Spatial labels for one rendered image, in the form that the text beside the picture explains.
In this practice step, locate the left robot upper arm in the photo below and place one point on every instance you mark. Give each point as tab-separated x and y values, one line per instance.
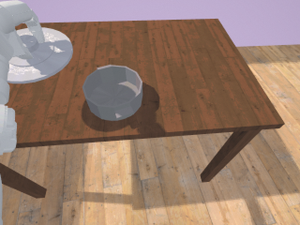
8	140

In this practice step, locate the pot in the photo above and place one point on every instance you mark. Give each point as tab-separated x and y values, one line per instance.
113	92

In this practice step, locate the left robot hand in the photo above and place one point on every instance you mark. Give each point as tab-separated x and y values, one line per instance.
22	13

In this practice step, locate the table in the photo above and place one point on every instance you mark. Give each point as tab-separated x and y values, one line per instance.
194	82

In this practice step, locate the robot left forearm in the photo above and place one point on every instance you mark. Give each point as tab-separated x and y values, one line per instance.
7	26

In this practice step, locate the knob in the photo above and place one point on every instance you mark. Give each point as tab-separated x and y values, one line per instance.
30	42

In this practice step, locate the lid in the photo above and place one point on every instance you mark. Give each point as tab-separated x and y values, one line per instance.
51	57

